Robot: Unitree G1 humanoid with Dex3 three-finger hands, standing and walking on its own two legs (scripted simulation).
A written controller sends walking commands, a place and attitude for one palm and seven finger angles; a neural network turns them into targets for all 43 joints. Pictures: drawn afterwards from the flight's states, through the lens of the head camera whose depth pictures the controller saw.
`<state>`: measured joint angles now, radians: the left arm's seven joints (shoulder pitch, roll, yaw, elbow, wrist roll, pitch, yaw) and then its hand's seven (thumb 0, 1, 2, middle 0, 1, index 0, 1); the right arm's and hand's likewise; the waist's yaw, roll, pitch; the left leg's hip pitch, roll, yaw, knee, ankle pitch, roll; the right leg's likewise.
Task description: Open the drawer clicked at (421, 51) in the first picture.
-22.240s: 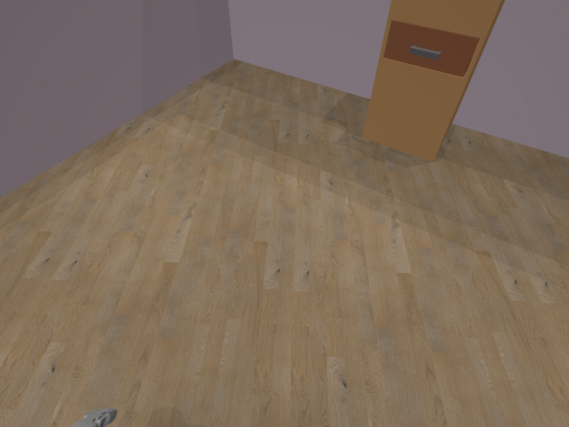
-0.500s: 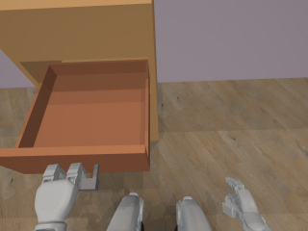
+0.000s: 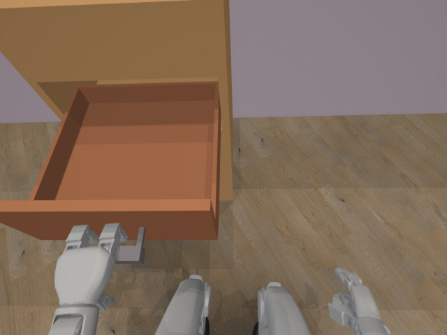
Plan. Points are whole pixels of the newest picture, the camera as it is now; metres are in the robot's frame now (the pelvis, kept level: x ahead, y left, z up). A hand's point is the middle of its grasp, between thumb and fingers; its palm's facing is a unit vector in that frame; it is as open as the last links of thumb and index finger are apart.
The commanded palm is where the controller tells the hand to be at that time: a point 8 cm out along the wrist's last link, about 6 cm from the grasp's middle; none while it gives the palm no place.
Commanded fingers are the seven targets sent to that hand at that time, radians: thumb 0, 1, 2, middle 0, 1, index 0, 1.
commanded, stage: lift the hand off the handle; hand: left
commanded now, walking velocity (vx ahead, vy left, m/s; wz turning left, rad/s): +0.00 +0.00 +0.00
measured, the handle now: (108, 243) +0.27 +0.24 -0.03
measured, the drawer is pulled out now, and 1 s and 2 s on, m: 0.30 0.29 0.29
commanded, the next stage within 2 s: none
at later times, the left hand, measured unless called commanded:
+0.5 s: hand (104, 265) +0.23 +0.25 -0.06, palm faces -0.02 -0.03 -1.00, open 13.4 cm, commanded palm +0.22 +0.25 +0.01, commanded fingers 0.00 -0.50 0.30 -0.30 -1.20 -0.30 -1.20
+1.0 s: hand (96, 262) +0.23 +0.25 -0.03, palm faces -0.06 -0.07 -1.00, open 13.3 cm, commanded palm +0.22 +0.25 +0.05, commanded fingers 0.00 -0.50 0.30 -0.30 -1.20 -0.30 -1.20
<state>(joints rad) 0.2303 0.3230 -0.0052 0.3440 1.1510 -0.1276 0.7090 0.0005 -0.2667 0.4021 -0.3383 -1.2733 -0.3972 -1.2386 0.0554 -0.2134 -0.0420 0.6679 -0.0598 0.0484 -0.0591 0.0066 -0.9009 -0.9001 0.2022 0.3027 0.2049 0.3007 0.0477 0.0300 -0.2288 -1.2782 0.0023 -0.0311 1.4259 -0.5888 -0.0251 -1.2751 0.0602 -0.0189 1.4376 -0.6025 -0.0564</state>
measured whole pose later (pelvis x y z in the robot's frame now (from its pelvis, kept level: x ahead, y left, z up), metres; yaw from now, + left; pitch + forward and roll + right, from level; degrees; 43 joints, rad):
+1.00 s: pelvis +0.01 +0.02 +0.04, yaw +0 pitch +22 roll -1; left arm 0.25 0.31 -0.07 0.32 1.12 -0.04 0.66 0.00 -0.49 0.31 -0.35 -1.20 -0.42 -1.22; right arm 0.08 -0.22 -0.04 0.64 -0.05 0.04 -0.07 0.01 -0.90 -0.90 0.20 0.30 0.20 0.30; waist 0.01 0.03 -0.21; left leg -1.10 0.00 -0.03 1.28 -0.55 0.00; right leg -1.08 0.06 -0.01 1.26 -0.56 -0.03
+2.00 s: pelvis +0.03 +0.02 +0.09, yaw -1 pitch +14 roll +0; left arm 0.38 0.32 -0.08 0.11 1.07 0.04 0.55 0.00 -0.49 0.31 -0.31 -1.20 -0.34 -1.21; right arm 0.15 -0.22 -0.02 0.57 -0.03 0.08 -0.01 0.01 -0.90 -0.90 0.20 0.30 0.20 0.30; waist 0.03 0.06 -0.19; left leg -0.77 0.00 -0.01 1.02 -0.49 0.00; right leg -0.76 0.05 0.02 1.01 -0.49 -0.03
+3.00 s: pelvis +0.05 +0.02 +0.11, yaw -1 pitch +10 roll +0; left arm 0.48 0.37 -0.04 -0.11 1.01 0.00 0.44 0.00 -0.49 0.30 -0.32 -1.20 -0.32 -1.20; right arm 0.17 -0.24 -0.03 0.55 -0.02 0.08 0.01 0.01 -0.90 -0.90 0.20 0.30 0.20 0.30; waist 0.05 0.08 -0.15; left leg -0.59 0.00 0.00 0.87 -0.45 0.01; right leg -0.59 0.05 0.03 0.87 -0.45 -0.03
